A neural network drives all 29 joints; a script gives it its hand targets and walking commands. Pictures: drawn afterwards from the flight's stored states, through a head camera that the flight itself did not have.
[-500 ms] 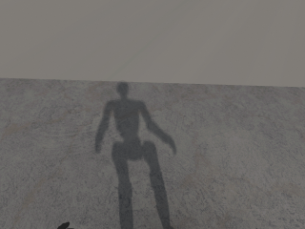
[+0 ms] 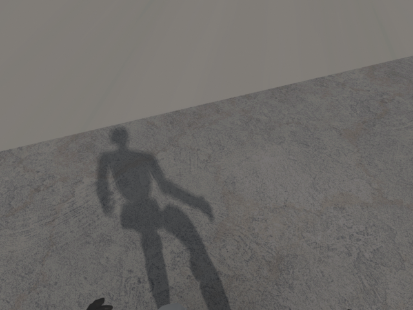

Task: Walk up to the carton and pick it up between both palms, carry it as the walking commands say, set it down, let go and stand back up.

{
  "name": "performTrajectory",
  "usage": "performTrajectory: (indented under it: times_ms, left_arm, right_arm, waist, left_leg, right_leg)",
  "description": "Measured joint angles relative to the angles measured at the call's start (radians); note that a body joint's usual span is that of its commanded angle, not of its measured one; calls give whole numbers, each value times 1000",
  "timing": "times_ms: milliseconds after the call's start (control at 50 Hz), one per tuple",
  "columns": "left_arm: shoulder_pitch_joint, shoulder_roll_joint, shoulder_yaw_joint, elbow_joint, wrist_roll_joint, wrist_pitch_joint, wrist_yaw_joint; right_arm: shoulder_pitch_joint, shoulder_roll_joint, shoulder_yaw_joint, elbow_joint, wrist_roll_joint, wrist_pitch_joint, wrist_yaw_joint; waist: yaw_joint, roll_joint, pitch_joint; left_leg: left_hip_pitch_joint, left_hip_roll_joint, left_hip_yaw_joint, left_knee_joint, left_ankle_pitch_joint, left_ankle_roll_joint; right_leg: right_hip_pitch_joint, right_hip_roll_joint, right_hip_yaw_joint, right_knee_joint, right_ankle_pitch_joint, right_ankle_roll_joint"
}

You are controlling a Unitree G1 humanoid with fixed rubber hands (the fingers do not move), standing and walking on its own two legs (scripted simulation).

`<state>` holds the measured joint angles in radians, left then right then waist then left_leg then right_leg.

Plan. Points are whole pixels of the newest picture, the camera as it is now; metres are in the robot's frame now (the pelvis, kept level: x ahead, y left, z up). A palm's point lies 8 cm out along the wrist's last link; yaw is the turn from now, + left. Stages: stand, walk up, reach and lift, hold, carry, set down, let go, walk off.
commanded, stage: walk up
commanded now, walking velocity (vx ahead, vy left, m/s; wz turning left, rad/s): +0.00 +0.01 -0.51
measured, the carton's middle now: out of the picture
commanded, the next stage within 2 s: none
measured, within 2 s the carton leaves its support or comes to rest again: neither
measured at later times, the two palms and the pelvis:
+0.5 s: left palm (99, 304) +0.17 +0.26 -0.12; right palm out of the picture +0.02 -0.25 -0.10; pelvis -0.01 +0.02 +0.00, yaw -15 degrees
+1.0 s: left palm (125, 309) +0.16 +0.20 -0.10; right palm out of the picture -0.03 -0.32 -0.11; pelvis -0.02 -0.02 +0.01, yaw -31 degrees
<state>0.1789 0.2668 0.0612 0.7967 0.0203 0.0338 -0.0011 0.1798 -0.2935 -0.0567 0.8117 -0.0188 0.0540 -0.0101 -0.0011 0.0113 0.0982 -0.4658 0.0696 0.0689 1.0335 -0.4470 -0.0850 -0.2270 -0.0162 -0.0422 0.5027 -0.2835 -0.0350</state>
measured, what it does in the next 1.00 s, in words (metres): steps on the spot, turning right: left foot, then right foot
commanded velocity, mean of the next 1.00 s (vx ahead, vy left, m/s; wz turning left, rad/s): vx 0.00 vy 0.00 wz -0.51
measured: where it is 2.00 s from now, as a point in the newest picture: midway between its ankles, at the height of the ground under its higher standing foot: outside the picture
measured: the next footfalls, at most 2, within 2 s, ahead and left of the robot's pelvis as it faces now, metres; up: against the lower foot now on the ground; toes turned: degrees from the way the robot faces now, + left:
left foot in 0.26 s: +0.07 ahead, +0.13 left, +0.00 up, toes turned -1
right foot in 0.64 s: -0.02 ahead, -0.11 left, +0.00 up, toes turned -25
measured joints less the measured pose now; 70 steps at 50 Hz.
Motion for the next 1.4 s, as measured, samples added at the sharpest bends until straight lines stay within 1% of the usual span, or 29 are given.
performTrajectory:
  times_ms: [60, 120, 200, 240, 260, 300, 320, 380, 420, 480, 560, 620, 640, 660, 680, 720, 780, 840, 940, 1040, 1100, 1140, 1160, 1200, 1220, 1260, 1300, 1340, 1400]
  left_arm:
    - [27, -10, 2, 4, 5, 0, 1]
    - [44, -17, 4, 5, 11, 1, -1]
    - [49, -11, 10, 7, 15, 5, -3]
    - [52, -2, 14, 5, 13, 8, -5]
    - [56, 3, 14, 1, 10, 8, -7]
    - [41, 16, 18, -4, 13, 13, -8]
    - [34, 18, 20, -7, 13, 18, -9]
    - [19, 27, 28, -10, 9, 29, -21]
    - [11, 29, 29, -4, 6, 35, -29]
    - [-5, 29, 25, -1, 0, 41, -37]
    - [-45, 24, 14, -11, -8, 40, -40]
    - [-64, 23, 7, -19, -12, 27, -38]
    - [-64, 24, 6, -21, -10, 18, -36]
    - [-63, 19, 6, -20, -4, 9, -33]
    - [-54, 16, 4, -19, 2, 3, -30]
    - [-26, 12, 3, -14, 6, -3, -21]
    - [12, 7, 9, 3, 0, -6, -7]
    - [45, 0, 12, 13, -6, -14, -1]
    - [89, -14, 13, 9, -9, -21, 3]
    - [101, -7, 0, 24, 7, -15, 9]
    - [99, 3, -1, 37, 8, -8, 11]
    - [101, 11, -1, 36, 8, -3, 9]
    - [94, 16, -1, 36, 12, -2, 7]
    - [70, 19, 4, 33, 16, 6, 4]
    - [62, 19, 7, 31, 14, 9, -1]
    - [50, 19, 10, 26, 9, 17, -17]
    - [37, 17, 9, 21, 3, 26, -30]
    - [18, 15, 5, 11, -4, 35, -39]
    - [-14, 20, -2, -13, -10, 47, -72]
  right_arm:
    - [-21, 2, 2, -16, 3, 6, 3]
    - [-46, 9, 6, -25, 8, 9, 2]
    - [-68, 27, 16, -30, 17, 2, -2]
    - [-64, 35, 24, -31, 18, -11, -8]
    - [-57, 34, 27, -33, 15, -18, -12]
    - [-48, 47, 35, -26, 6, -21, -17]
    - [-40, 48, 41, -24, 3, -21, -17]
    - [-20, 53, 49, -19, -4, -24, -19]
    - [-10, 55, 45, -16, -7, -30, -20]
    - [3, 52, 37, -7, -9, -37, -18]
    - [19, 37, 19, 8, -7, -38, -11]
    - [32, 16, 1, 17, -4, -32, -8]
    - [39, 7, -5, 18, -4, -29, -6]
    - [39, -3, -9, 22, -3, -21, -4]
    - [36, -11, -9, 24, -4, -10, -6]
    - [24, -16, -8, 21, -3, 4, -7]
    - [4, -17, -9, 12, -2, 2, -1]
    - [-17, -16, -10, 5, -1, 5, 5]
    - [-55, -13, -3, 2, 5, 13, 8]
    - [-93, 2, 14, -20, 22, 11, 2]
    - [-107, 18, 18, -41, 23, 0, -6]
    - [-100, 24, 24, -56, 18, -17, -12]
    - [-94, 29, 23, -58, 11, -23, -17]
    - [-75, 39, 32, -48, 11, -25, -23]
    - [-61, 43, 36, -42, 10, -25, -25]
    - [-33, 50, 38, -31, 7, -25, -27]
    - [-8, 54, 32, -23, 1, -27, -27]
    - [15, 53, 23, -14, -4, -30, -23]
    - [60, 39, 3, 15, -9, -44, -17]
  waist:
    - [9, -13, -4]
    - [18, -21, -12]
    - [24, -32, -24]
    - [18, -34, -34]
    - [11, -29, -42]
    - [9, -49, -32]
    - [11, -52, -28]
    - [10, -55, -24]
    - [5, -49, -25]
    - [-1, -36, -26]
    - [-6, -21, -20]
    - [-11, -7, -21]
    - [-12, -1, -24]
    - [-12, 13, -22]
    - [-12, 20, -22]
    - [-7, 19, -22]
    - [2, 12, -21]
    - [10, 2, -26]
    - [29, -6, -37]
    - [64, -16, -34]
    - [72, -21, -24]
    - [61, -17, -21]
    - [49, -22, -13]
    - [42, -37, 9]
    - [38, -40, 14]
    - [28, -46, 17]
    - [16, -44, 14]
    - [6, -36, 8]
    - [1, -29, -23]
  left_leg:
    - [-11, -21, -10, -42, 37, 0]
    - [11, -33, -19, -147, 56, 5]
    - [88, -46, -17, -329, 79, 24]
    - [162, -41, 5, -472, 148, 35]
    - [189, -31, 7, -532, 193, 48]
    - [182, -30, 29, -509, 209, 87]
    - [186, -21, 41, -503, 201, 98]
    - [211, 6, 76, -528, 198, 103]
    - [224, 24, 95, -546, 205, 98]
    - [234, 50, 127, -557, 208, 90]
    - [229, 75, 172, -529, 193, 73]
    - [212, 97, 201, -475, 166, 52]
    - [198, 109, 206, -438, 148, 43]
    - [171, 114, 183, -372, 83, 39]
    - [133, 100, 137, -280, 5, 32]
    - [60, 56, 58, -98, -64, 20]
    - [-8, 17, 6, 40, -1, 15]
    - [-36, 0, -15, 72, 52, 10]
    - [-20, -10, -31, -32, 78, 8]
    - [47, -30, -44, -239, 17, 15]
    - [103, -48, -46, -380, 37, 26]
    - [168, -44, -37, -531, 131, 41]
    - [169, -44, -37, -548, 221, 59]
    - [174, -39, -23, -522, 228, 84]
    - [186, -32, -14, -526, 217, 88]
    - [217, -16, 4, -551, 211, 86]
    - [239, 2, 20, -569, 214, 81]
    - [252, 21, 37, -574, 213, 76]
    - [264, 45, 75, -583, 203, 63]
  right_leg:
    - [12, 3, 26, -38, 27, -2]
    - [12, 12, 49, -56, 43, 0]
    - [-1, 28, 78, -52, 50, 11]
    - [-20, 42, 89, -18, 36, 20]
    - [-41, 55, 91, 17, 19, 26]
    - [-109, 53, 85, 189, -122, 35]
    - [-148, 53, 70, 298, -164, 40]
    - [-232, 42, 33, 542, -151, 59]
    - [-244, 29, 13, 581, -127, 75]
    - [-215, 8, -10, 491, -130, 90]
    - [-140, -12, -28, 294, -159, 89]
    - [-67, -16, -43, 140, -111, 74]
    - [-43, -14, -47, 85, -48, 51]
    - [-51, -3, -47, 93, -24, 24]
    - [-62, 3, -41, 110, -30, 4]
    - [-62, 9, -17, 99, -37, -15]
    - [-39, 17, 18, 29, 1, -19]
    - [-27, 23, 49, -16, 31, -25]
    - [-26, 41, 97, -53, 59, -26]
    - [-50, 67, 152, -51, 75, -17]
    - [-68, 86, 180, -38, 78, -4]
    - [-91, 107, 188, 4, 63, 8]
    - [-113, 110, 183, 62, 8, 12]
    - [-174, 101, 146, 259, -138, 31]
    - [-202, 95, 127, 354, -162, 40]
    - [-236, 74, 96, 487, -148, 56]
    - [-238, 49, 71, 523, -130, 71]
    - [-217, 30, 52, 484, -134, 82]
    - [-196, 6, 35, 432, -124, 76]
